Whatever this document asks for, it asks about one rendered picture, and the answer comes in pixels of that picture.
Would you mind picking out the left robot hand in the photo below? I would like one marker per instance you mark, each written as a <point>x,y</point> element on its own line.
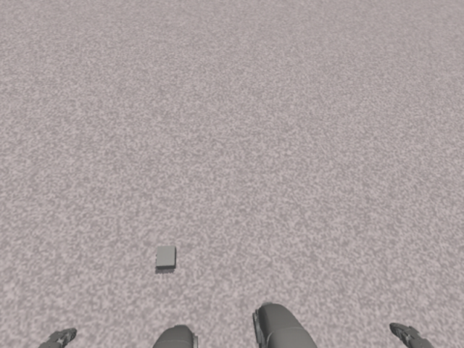
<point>59,339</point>

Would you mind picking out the right robot hand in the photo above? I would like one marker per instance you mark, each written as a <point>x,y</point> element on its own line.
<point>410,337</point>

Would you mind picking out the small box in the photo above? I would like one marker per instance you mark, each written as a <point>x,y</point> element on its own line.
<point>166,257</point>

